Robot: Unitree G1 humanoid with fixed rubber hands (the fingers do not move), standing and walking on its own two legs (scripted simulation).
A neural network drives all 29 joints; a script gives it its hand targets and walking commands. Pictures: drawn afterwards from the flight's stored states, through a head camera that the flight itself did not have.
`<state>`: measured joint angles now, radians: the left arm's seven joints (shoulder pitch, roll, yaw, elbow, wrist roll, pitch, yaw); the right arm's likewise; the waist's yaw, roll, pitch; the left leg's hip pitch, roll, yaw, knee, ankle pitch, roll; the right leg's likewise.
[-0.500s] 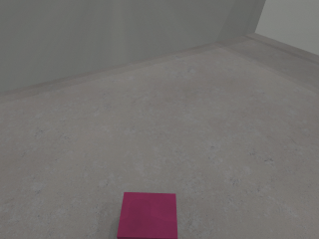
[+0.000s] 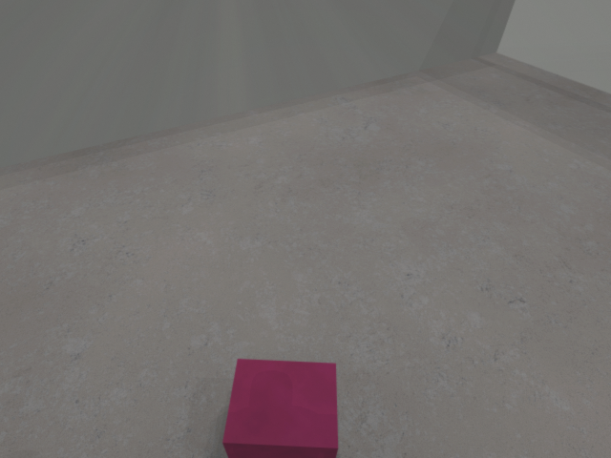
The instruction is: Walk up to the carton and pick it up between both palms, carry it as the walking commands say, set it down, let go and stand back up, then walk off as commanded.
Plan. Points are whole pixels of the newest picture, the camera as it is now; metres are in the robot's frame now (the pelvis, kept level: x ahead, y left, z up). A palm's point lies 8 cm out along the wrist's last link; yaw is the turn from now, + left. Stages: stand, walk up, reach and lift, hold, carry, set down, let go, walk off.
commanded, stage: walk off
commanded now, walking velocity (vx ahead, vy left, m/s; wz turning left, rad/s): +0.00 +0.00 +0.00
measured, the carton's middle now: (284, 419) +0.43 +0.06 -0.64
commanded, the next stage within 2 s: stand in 0.52 s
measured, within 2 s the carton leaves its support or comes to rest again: neither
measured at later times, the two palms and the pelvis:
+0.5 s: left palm out of the picture -0.07 +0.27 -0.18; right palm out of the picture +0.08 -0.18 -0.15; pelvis +0.00 +0.04 -0.03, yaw +11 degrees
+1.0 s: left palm out of the picture -0.06 +0.24 -0.13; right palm out of the picture +0.06 -0.20 -0.14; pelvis -0.02 +0.02 +0.00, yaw +17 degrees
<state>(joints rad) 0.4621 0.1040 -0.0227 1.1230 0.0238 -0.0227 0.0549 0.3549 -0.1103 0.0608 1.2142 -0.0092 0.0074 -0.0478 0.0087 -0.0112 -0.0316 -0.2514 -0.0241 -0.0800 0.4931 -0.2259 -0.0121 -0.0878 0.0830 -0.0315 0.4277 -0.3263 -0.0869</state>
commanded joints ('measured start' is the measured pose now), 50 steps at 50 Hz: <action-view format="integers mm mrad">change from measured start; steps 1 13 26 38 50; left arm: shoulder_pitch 101 52 -176 -205 -203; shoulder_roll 67 157 147 129 120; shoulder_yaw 10 71 76 80 45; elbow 7 -56 -172 -195 -170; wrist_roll -1 6 -7 -4 6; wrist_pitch -2 16 26 60 -6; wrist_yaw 3 38 2 -9 -5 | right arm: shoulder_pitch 78 -37 141 -1 -31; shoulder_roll -62 -94 -235 -200 -106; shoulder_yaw -7 -42 -118 -108 -87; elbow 7 -139 -202 -258 -231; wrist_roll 0 -29 -18 -33 -20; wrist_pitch -1 14 -3 -14 18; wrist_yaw -4 -1 3 9 26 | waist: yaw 0 23 -66 -18 -42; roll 4 -80 132 167 -121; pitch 155 163 37 21 157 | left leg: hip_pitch -44 -256 89 -23 -136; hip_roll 76 85 381 205 27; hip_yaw -66 46 -359 -146 37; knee -50 389 -132 -245 246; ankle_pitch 123 -224 544 -20 -134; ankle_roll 30 0 265 177 26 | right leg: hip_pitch -79 -112 -479 -331 -262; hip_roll -175 -412 -123 -107 -345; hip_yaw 136 188 42 2 245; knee -108 -61 859 434 -281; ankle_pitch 235 375 -287 -67 -48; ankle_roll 10 -125 123 122 -56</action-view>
